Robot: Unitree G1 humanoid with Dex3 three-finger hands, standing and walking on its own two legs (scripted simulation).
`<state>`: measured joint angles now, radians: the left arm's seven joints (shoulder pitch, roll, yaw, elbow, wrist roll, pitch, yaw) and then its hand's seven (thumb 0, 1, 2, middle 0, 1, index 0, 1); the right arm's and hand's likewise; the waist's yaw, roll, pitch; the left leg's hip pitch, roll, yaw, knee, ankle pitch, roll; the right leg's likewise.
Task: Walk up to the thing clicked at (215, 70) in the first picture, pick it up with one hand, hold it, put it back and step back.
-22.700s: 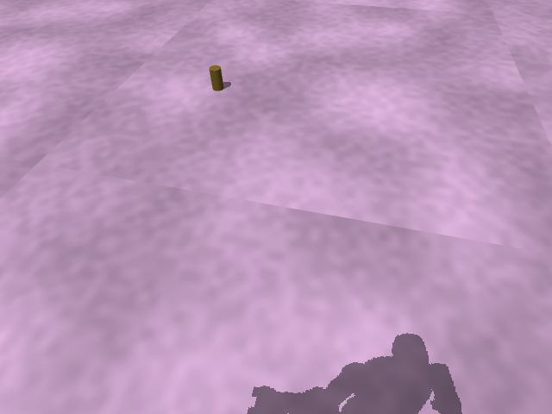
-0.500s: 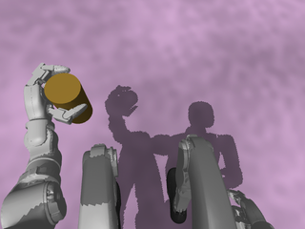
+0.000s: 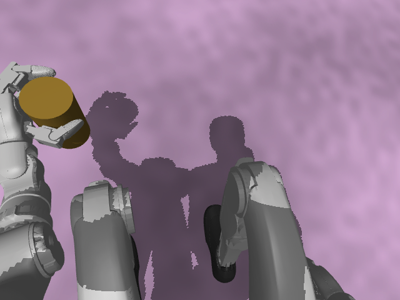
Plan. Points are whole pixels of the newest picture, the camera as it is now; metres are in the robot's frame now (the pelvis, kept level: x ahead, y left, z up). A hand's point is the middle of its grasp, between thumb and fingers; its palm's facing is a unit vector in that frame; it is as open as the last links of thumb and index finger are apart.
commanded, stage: crouch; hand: left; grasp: from the side
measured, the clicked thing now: (60, 117) +0.46 +0.22 -0.12
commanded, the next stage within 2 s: lower in 0.20 s
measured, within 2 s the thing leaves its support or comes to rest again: neither
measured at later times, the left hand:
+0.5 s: hand (59, 113) +0.48 +0.23 -0.13, palm faces +0.15 -0.99 -0.03, open 11.0 cm
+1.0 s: hand (67, 119) +0.48 +0.23 -0.18, palm faces +0.17 -0.98 -0.05, open 11.0 cm
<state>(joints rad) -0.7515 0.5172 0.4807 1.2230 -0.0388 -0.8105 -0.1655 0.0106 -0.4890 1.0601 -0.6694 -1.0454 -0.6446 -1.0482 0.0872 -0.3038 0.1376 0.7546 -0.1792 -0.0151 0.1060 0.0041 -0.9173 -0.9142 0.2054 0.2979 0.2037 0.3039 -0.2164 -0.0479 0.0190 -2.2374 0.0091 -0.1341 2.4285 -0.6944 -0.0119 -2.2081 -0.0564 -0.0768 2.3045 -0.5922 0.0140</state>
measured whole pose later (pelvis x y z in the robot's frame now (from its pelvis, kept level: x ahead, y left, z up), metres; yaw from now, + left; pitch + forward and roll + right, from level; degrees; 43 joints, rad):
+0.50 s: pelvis +0.00 +0.01 -0.02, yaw -3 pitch +24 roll -11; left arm -0.78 0.64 0.47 1.34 -0.04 -0.88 -0.11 0.01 -0.50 1.07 -0.67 -1.04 -0.65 -1.05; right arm 0.01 -0.33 0.26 0.70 -0.24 0.01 0.13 0.00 -0.92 -0.91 0.21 0.30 0.20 0.30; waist -0.26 -0.10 0.13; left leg -2.26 0.00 -0.20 2.52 -0.70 -0.01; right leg -2.19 -0.04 -0.13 2.34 -0.58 0.03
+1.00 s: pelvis -0.01 +0.01 -0.03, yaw -6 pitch +18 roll -16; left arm -0.80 0.81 0.45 1.46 -0.01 -0.99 -0.01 0.01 -0.49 1.07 -0.67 -1.04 -0.65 -1.04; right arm -0.08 -0.36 0.43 0.63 -0.33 0.02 0.15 0.00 -0.92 -0.91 0.21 0.30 0.20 0.30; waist -0.30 -0.20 0.26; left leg -2.24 -0.01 -0.29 2.59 -0.70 -0.01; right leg -2.12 -0.02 -0.20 2.34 -0.55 0.05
